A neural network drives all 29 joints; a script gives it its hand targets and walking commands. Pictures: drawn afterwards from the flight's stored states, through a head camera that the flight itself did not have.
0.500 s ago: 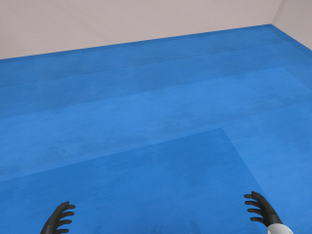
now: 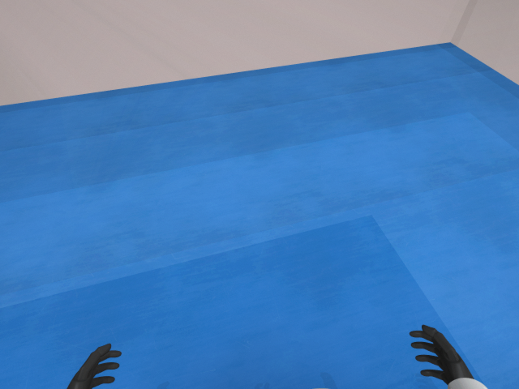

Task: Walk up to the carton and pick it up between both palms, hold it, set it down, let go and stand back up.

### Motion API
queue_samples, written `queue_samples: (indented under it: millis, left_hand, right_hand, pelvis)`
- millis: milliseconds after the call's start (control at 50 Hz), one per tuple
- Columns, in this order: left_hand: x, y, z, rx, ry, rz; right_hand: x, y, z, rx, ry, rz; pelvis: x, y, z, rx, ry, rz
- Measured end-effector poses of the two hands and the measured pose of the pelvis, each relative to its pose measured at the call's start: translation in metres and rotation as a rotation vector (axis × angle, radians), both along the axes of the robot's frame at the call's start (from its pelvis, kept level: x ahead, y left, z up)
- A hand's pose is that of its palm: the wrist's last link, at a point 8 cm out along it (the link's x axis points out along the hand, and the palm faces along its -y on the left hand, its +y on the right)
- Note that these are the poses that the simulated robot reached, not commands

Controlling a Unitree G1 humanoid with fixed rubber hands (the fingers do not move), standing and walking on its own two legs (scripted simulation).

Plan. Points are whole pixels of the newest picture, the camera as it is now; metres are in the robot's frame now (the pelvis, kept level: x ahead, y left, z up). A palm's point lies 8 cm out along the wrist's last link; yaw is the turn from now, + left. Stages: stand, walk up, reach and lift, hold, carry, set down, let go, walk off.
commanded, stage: stand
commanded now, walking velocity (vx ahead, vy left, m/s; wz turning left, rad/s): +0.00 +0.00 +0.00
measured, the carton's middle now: out of the picture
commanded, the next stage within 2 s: walk up in 1.08 s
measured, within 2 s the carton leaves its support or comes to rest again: neither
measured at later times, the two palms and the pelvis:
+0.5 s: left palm out of the picture +0.11 +0.29 -0.09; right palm out of the picture +0.12 -0.29 -0.07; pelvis -0.01 +0.00 +0.00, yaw +0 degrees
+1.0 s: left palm out of the picture +0.10 +0.30 -0.09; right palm out of the picture +0.11 -0.29 -0.07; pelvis -0.01 +0.01 +0.01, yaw +0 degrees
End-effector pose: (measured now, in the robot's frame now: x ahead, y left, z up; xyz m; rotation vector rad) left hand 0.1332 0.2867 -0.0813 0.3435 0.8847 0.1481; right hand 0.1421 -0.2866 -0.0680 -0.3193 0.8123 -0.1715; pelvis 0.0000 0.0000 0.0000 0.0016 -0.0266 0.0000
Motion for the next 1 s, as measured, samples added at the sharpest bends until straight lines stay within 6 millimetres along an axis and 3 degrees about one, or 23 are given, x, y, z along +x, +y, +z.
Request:
queue_samples:
  millis: [1000]
  left_hand:
    - [-0.029,0.015,-0.010,0.001,0.104,0.039]
  right_hand:
    - [-0.034,0.000,-0.007,-0.010,0.098,-0.028]
  pelvis:
    - [-0.013,0.006,0.006,-0.008,0.004,0.000]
